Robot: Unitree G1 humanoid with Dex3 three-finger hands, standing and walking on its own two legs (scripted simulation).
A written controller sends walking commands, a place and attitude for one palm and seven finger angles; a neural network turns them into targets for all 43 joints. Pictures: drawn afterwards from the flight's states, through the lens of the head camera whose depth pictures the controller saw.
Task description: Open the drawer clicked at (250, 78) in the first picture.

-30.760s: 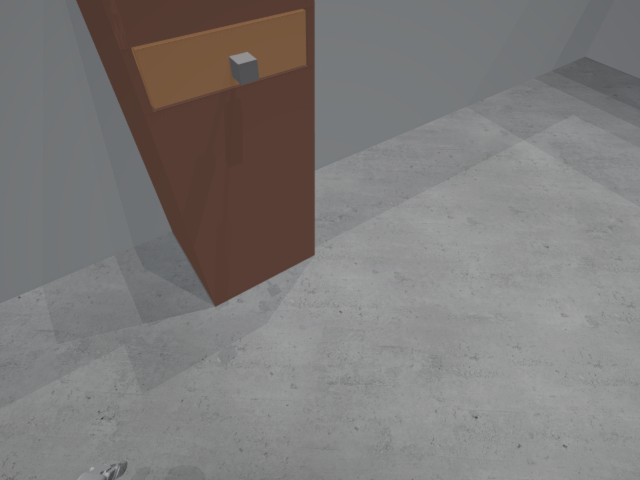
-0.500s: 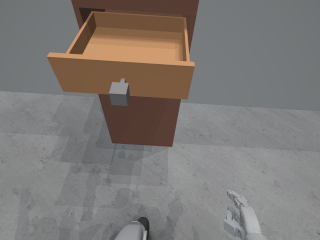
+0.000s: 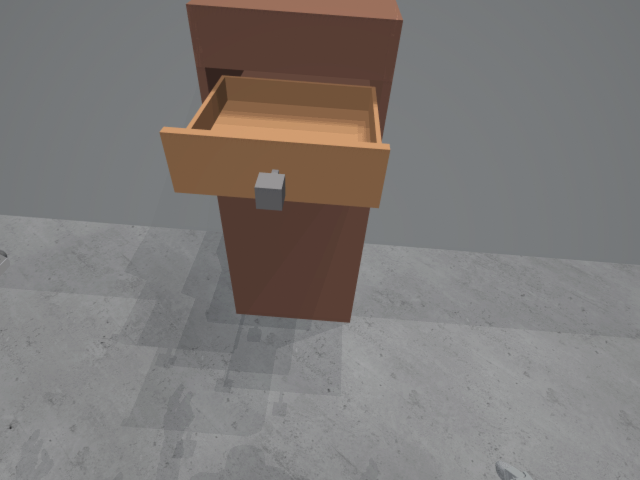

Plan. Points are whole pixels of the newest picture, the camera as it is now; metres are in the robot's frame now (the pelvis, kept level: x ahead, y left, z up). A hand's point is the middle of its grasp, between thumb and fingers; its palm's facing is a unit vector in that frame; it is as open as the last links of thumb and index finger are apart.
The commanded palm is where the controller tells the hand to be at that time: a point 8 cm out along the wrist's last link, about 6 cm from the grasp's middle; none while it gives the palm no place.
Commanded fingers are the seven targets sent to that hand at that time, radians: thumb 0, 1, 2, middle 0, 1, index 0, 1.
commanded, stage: stop stepping back and stand still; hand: left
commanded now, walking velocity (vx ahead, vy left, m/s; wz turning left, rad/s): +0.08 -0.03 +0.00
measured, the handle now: (272, 184) +0.56 +0.12 +0.09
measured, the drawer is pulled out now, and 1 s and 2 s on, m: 0.29 0.29 0.29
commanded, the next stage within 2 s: let the arm hang, fingers relaxed in 0.22 s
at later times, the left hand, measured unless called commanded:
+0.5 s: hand (143, 423) +0.20 +0.24 -0.04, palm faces +0.12 -0.90 -0.42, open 7.4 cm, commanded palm none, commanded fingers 0.00 0.90 0.90 -0.20 -0.30 -0.20 -0.30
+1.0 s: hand out of the picture -0.06 +0.17 -0.16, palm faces +0.07 -0.97 -0.23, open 7.3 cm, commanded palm none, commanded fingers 0.00 0.90 0.90 -0.20 -0.30 -0.20 -0.30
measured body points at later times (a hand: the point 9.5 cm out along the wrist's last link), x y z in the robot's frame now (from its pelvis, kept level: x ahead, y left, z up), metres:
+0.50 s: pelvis -0.01 +0.01 -0.01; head -0.02 -0.03 +0.44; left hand +0.19 +0.29 -0.01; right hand +0.13 -0.25 -0.14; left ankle +0.03 +0.12 -0.73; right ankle -0.02 -0.10 -0.71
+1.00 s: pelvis -0.02 -0.01 +0.01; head +0.01 -0.03 +0.46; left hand -0.07 +0.22 -0.14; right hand -0.03 -0.22 -0.16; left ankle +0.01 +0.10 -0.73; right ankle +0.00 -0.10 -0.73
